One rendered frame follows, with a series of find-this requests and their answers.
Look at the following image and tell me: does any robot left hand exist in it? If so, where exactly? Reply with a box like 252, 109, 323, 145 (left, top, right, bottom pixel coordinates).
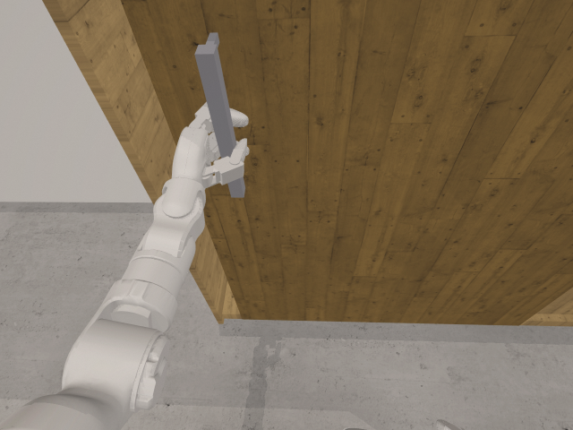
172, 102, 249, 190

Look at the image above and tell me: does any wardrobe door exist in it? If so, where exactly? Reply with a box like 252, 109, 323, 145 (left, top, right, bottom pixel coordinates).
121, 0, 573, 326
537, 288, 573, 314

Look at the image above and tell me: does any robot left forearm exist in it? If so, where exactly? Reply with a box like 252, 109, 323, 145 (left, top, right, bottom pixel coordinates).
62, 177, 206, 389

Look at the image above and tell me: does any handle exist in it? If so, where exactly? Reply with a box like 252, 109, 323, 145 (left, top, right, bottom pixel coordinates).
194, 32, 245, 198

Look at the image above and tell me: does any robot left upper arm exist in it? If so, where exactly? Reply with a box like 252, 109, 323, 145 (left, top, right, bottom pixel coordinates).
0, 319, 170, 430

